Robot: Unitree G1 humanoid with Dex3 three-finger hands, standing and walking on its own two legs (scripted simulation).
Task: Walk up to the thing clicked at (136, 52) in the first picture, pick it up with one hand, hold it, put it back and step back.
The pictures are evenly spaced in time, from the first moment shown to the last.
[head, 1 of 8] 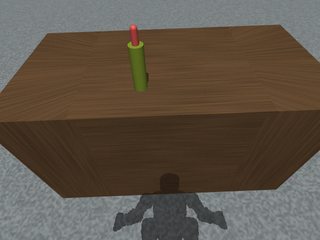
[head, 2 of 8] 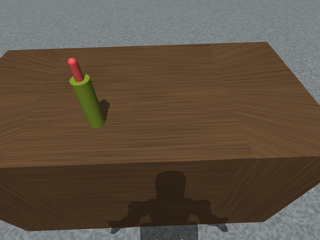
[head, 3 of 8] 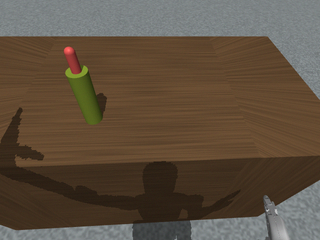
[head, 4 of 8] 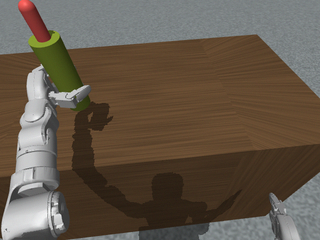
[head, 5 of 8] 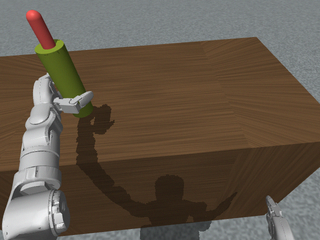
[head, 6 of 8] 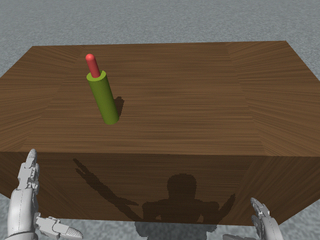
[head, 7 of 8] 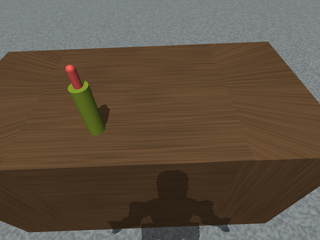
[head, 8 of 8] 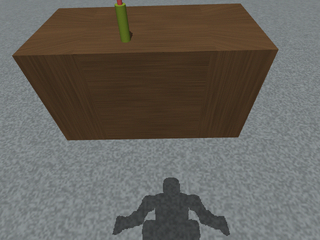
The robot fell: no
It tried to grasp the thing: yes
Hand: left
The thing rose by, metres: 0.25
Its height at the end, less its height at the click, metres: +0.00
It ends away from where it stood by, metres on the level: 0.02
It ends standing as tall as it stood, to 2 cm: yes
